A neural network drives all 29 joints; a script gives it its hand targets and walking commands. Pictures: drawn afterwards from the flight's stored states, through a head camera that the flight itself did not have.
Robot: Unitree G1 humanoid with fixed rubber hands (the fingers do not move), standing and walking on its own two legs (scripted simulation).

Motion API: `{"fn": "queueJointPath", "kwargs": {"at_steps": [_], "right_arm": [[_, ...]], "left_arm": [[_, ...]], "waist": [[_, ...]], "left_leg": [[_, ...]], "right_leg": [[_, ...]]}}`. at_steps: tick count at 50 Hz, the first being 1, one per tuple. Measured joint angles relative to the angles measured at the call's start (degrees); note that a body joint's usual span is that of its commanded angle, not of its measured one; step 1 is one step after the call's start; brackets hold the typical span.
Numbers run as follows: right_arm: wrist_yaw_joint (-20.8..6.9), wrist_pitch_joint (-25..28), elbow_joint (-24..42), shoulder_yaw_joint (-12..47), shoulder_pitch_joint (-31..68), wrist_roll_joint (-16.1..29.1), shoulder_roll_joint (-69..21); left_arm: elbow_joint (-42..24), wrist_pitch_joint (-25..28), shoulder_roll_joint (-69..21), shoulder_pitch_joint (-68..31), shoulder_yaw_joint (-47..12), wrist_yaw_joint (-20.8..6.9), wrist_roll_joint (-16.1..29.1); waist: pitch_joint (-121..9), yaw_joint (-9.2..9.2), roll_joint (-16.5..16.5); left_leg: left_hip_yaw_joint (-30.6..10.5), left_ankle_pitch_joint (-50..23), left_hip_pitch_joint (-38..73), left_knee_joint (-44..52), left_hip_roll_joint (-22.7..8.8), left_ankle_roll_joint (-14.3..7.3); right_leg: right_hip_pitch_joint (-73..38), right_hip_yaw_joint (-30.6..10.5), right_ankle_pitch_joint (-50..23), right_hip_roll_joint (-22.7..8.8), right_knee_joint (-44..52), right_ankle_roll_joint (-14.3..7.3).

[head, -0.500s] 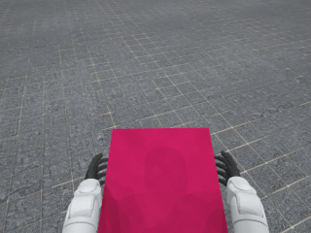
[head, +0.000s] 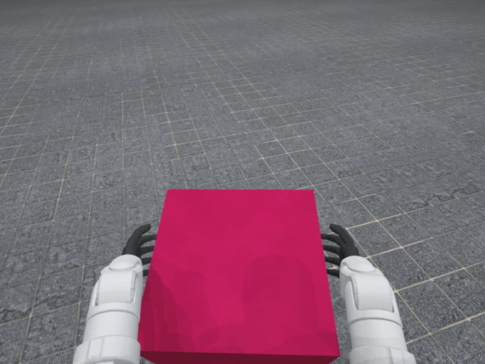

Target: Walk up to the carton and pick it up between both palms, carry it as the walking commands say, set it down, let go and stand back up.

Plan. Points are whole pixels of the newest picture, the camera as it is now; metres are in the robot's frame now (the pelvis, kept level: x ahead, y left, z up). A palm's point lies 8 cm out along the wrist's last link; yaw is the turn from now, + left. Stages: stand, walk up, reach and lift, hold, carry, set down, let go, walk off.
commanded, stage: reach and lift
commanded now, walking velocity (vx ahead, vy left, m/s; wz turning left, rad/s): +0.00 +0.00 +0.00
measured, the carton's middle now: (239, 279) +0.32 +0.00 -0.04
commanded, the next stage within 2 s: hold in 1.16 s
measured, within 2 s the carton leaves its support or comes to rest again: neither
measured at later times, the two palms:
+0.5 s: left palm (122, 270) +0.29 +0.20 +0.04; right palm (338, 267) +0.29 -0.17 +0.04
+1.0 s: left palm (123, 278) +0.28 +0.20 +0.04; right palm (341, 275) +0.28 -0.17 +0.03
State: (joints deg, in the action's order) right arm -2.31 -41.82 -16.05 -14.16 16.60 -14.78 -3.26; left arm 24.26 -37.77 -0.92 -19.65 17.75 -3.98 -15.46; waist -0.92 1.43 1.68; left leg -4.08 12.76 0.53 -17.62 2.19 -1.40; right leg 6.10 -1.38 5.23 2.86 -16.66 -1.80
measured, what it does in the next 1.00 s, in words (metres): stands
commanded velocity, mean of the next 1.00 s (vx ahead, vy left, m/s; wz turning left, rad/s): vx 0.00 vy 0.00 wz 0.00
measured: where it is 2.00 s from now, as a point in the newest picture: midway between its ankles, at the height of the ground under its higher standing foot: outside the picture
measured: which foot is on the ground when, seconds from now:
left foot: down 0.00-1.00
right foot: down 0.00-1.00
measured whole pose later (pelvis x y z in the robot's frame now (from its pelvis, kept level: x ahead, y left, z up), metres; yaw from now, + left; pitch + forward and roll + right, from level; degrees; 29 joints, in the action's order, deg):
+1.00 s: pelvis +0.01 +0.02 +0.00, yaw -1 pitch -5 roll -1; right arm -1.9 -40.2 -7.8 -12.3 7.9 -13.1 -3.8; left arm 11.7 -39.3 -4.2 -9.5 14.3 -1.7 -13.7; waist -0.8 0.2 2.2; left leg -3.3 13.2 1.2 -16.8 2.7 -2.4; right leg 5.4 -2.4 5.3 2.4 -15.3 -0.8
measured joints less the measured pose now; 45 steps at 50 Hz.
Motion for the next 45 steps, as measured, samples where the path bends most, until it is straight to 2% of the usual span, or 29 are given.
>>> {"fn": "queueJointPath", "kwargs": {"at_steps": [6,14,26,45], "right_arm": [[1.92,-0.08,2.45,0.34,-0.86,-0.72,-2.83],[2.64,0.09,4.06,0.54,-2.31,-0.77,-3.7],[1.56,0.82,4.18,0.87,-3.62,0.43,-1.87],[0.26,1.61,7.29,1.54,-7.96,1.63,-0.55]], "left_arm": [[-1.62,-0.51,1.97,0.01,-0.02,-1.78,0.31],[-1.66,-0.11,2.22,0.25,0.07,-2.72,0.11],[-3.53,-0.37,0.84,2.14,-1.34,-1.07,0.62],[-10.93,-1.24,-2.9,8.96,-2.93,1.84,1.47]], "waist": [[1.09,-1.45,-0.52],[1.33,-2.09,0.18],[0.83,-1.91,0.04],[0.07,-1.33,0.66]], "left_leg": [[-1.34,0.04,-0.53,-0.53,-0.75,0.91],[-1.48,0.86,-0.98,-1.92,-1.05,1.02],[-0.44,0.94,-0.73,-1.38,-0.51,0.22],[0.71,0.53,0.59,0.73,0.47,-0.93]], "right_leg": [[-0.55,1.39,-0.54,0.61,1.16,-0.88],[-0.7,1.58,-0.41,0.96,1.07,-1.03],[-0.47,0.45,-0.31,0.51,1.11,-0.22],[-0.8,-0.93,0.03,-0.39,1.54,0.94]]}}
